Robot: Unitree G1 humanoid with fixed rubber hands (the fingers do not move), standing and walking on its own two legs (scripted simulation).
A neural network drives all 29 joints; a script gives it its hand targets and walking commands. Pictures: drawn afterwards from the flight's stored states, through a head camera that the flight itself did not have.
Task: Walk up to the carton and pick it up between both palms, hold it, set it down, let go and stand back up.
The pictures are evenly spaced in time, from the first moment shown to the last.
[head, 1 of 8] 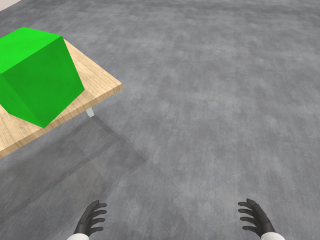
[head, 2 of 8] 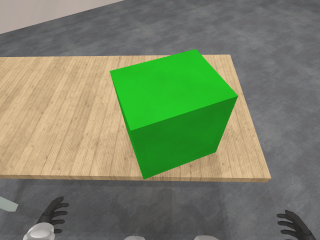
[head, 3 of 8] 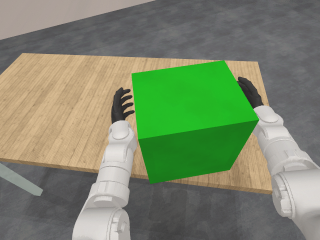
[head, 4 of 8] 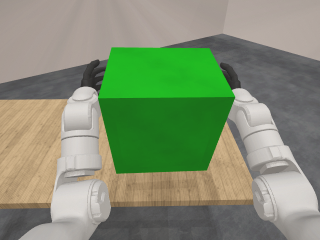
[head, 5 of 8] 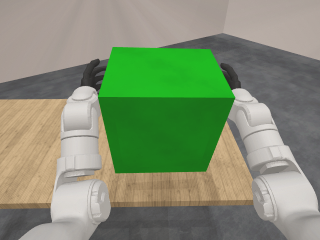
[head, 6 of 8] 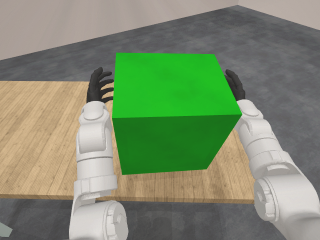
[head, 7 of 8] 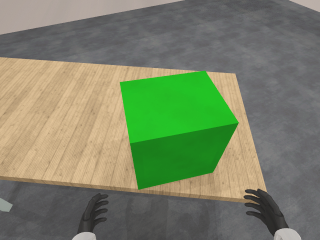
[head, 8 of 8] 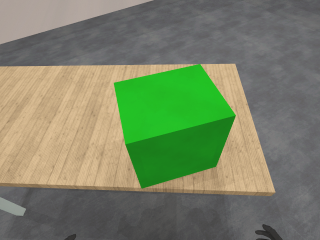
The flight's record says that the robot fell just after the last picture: no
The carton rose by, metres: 0.20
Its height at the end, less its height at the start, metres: +0.00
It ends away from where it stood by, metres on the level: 0.01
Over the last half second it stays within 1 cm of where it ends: yes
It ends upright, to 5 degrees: yes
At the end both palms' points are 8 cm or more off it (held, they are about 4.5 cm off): yes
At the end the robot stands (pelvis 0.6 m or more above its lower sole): yes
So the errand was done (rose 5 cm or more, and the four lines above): yes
